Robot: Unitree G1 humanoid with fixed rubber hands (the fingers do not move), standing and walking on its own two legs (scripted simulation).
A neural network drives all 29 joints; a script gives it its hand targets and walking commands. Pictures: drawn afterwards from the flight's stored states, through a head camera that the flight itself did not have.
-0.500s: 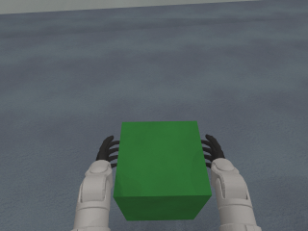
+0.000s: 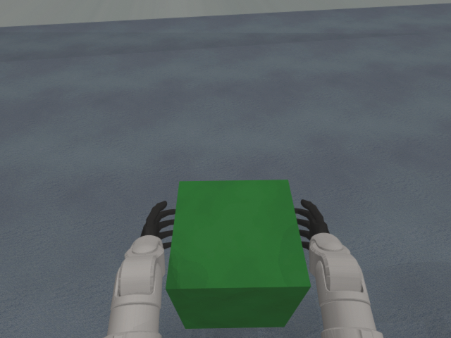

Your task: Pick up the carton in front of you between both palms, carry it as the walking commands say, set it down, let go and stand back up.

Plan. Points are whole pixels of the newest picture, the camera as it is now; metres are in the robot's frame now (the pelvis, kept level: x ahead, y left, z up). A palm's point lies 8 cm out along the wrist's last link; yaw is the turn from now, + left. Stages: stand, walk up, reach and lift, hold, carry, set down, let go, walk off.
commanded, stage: carry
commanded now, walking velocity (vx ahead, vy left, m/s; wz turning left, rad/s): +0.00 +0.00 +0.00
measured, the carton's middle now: (234, 257) +0.29 +0.00 -0.04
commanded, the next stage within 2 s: hold in 0.06 s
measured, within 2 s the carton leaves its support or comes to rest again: neither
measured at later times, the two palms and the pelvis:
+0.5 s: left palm (154, 254) +0.26 +0.14 +0.04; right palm (329, 261) +0.24 -0.16 +0.04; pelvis -0.03 +0.01 +0.01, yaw -4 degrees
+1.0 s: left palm (148, 235) +0.29 +0.16 +0.04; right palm (318, 248) +0.26 -0.14 +0.05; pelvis -0.02 +0.04 +0.01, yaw -7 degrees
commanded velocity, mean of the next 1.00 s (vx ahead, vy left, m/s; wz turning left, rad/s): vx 0.00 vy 0.00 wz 0.00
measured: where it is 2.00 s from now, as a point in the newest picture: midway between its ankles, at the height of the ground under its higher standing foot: outside the picture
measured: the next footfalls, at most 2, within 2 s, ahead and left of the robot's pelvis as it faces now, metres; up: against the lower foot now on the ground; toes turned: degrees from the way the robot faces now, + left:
none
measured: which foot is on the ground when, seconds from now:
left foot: down 0.00-1.00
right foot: down 0.00-1.00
